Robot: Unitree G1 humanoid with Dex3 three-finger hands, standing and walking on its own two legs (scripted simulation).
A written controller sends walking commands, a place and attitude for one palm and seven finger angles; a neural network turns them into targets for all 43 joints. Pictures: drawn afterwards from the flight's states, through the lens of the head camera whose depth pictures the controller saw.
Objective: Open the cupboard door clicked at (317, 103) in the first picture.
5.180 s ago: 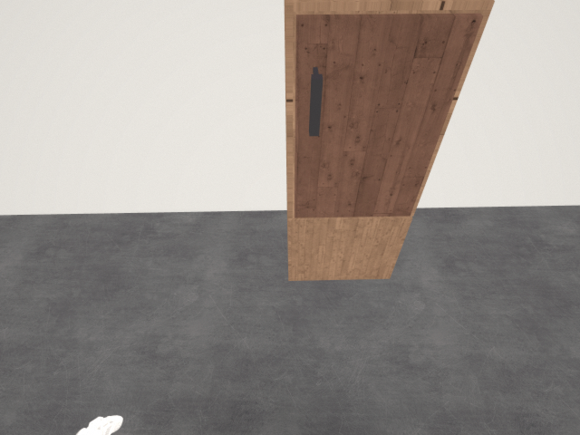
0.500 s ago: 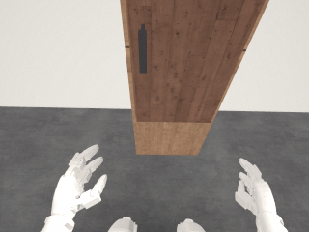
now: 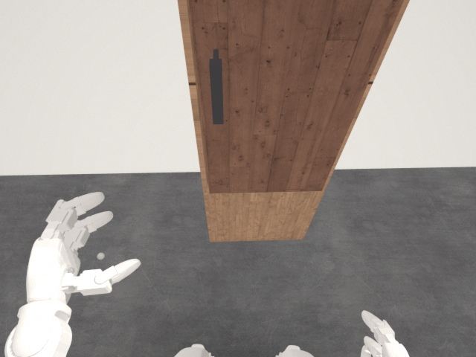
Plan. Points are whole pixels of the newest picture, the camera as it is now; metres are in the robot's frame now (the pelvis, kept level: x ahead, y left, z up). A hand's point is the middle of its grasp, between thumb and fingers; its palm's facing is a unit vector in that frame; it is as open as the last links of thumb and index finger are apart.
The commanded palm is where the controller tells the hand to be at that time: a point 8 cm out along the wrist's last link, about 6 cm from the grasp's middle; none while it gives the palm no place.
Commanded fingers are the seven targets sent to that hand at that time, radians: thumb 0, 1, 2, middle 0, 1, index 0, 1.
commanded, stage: raise the hand with hooked fingers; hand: left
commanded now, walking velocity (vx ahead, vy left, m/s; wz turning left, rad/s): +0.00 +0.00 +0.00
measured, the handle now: (217, 88) +0.60 +0.08 +0.11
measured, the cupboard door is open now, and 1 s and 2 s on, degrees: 0 0 0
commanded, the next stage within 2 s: move the hooked fingers beside the handle in 1.16 s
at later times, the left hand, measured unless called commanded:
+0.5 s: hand (88, 209) +0.30 +0.24 +0.11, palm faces +0.10 -0.99 -0.05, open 13.9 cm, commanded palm +0.27 +0.30 +0.12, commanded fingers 0.00 -0.50 0.30 -0.30 -1.20 -0.30 -1.20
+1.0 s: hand (76, 189) +0.32 +0.26 +0.13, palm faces +0.15 -0.99 -0.02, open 14.0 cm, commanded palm +0.28 +0.30 +0.13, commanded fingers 0.00 -0.50 0.30 -0.30 -1.20 -0.30 -1.20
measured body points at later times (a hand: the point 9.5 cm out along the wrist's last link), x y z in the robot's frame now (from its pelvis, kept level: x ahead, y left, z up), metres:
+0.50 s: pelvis +0.03 -0.02 +0.02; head +0.06 -0.03 +0.47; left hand +0.29 +0.29 +0.11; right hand +0.21 -0.25 -0.06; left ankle +0.01 +0.11 -0.69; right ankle +0.04 -0.13 -0.69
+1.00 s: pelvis +0.02 -0.02 +0.03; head +0.05 -0.02 +0.48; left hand +0.31 +0.31 +0.13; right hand +0.17 -0.26 -0.05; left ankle +0.01 +0.11 -0.69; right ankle +0.04 -0.13 -0.69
